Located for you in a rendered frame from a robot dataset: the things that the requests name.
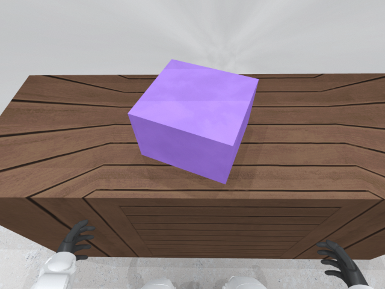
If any robot left hand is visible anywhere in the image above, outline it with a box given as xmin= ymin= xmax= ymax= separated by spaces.
xmin=56 ymin=219 xmax=96 ymax=260

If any right robot thigh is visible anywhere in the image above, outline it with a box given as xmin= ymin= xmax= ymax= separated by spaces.
xmin=222 ymin=276 xmax=267 ymax=289

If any robot right hand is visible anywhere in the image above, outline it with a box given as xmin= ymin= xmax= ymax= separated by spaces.
xmin=316 ymin=240 xmax=369 ymax=288

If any left robot forearm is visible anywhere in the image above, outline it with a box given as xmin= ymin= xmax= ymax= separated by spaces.
xmin=31 ymin=252 xmax=77 ymax=289

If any carton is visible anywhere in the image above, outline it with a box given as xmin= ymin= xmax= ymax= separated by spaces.
xmin=128 ymin=59 xmax=259 ymax=184

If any pedestal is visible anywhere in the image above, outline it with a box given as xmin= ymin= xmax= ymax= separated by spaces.
xmin=0 ymin=73 xmax=385 ymax=260

